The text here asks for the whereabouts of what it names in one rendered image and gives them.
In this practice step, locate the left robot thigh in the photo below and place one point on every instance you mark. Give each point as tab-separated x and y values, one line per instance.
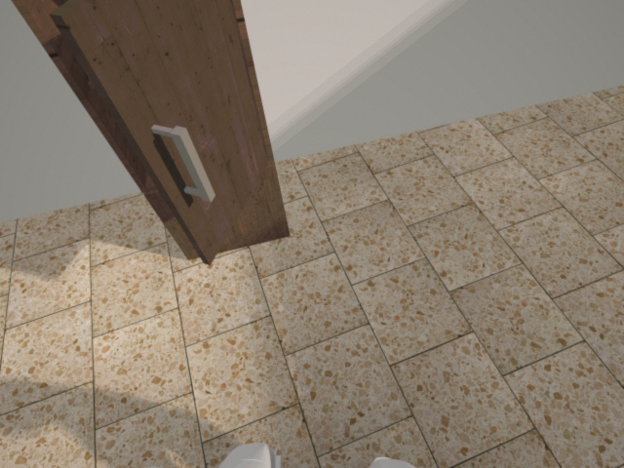
254	455

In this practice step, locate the handle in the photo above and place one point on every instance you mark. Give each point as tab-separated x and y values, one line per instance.
191	160

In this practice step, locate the cupboard door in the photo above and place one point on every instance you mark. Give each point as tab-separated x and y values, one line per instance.
175	63

